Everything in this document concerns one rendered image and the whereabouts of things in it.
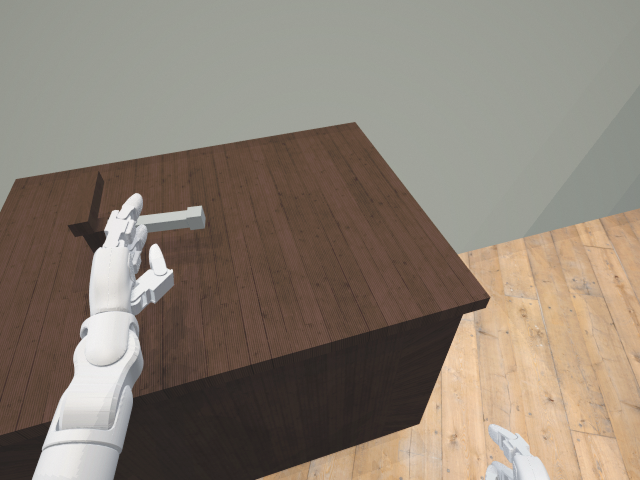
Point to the tap lever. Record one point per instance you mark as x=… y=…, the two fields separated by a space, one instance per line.
x=193 y=218

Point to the left robot forearm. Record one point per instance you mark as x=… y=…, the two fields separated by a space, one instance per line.
x=89 y=426

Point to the left robot hand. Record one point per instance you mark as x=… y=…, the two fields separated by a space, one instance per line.
x=115 y=264

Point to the right robot hand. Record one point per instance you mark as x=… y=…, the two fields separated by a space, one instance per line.
x=517 y=451

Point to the counter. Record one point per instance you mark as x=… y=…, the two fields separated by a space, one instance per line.
x=313 y=313

